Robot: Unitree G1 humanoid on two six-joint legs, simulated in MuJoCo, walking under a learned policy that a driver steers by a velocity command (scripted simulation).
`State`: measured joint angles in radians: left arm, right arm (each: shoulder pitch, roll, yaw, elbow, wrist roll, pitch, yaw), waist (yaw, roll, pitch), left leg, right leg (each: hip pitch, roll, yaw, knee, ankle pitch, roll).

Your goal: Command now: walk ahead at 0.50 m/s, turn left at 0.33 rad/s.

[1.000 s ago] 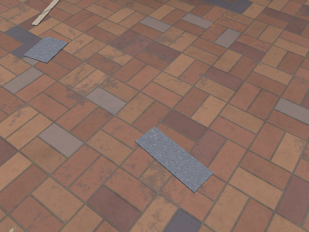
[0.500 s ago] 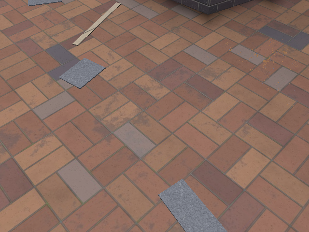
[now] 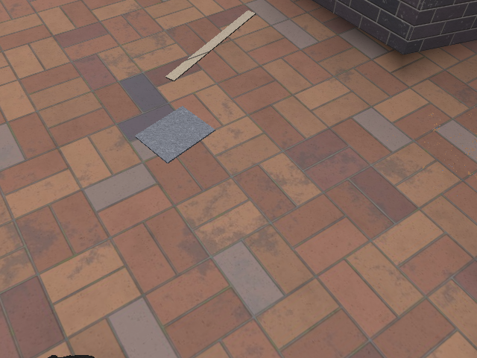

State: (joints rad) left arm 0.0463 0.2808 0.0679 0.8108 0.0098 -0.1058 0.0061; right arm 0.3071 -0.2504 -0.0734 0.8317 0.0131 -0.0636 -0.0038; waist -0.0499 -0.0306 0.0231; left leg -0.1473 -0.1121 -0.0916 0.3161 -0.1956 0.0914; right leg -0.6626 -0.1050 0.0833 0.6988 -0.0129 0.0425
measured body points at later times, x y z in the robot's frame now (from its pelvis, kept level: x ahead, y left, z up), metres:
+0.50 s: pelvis +0.29 -0.06 +0.00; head +0.31 -0.07 +0.45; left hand +0.28 +0.21 -0.13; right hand +0.47 -0.31 -0.10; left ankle +0.42 +0.13 -0.68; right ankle +0.25 -0.15 -0.75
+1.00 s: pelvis +0.56 +0.02 +0.00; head +0.58 +0.03 +0.45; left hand +0.70 +0.29 -0.11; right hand +0.61 -0.26 -0.12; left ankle +0.54 +0.10 -0.75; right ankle +0.68 -0.15 -0.68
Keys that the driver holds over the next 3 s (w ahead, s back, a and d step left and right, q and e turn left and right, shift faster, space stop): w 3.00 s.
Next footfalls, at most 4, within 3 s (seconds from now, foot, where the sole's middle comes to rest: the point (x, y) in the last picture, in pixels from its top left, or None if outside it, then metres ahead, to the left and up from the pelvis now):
0.18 right None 0.29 -0.15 -0.78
0.72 left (193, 322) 0.58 0.11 -0.78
1.24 right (265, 231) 0.87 -0.13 -0.78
1.78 left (188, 165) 1.16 0.13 -0.78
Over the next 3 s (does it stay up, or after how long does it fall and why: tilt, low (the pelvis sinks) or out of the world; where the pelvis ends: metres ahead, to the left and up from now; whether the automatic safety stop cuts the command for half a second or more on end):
stays up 1.67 0.07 -0.01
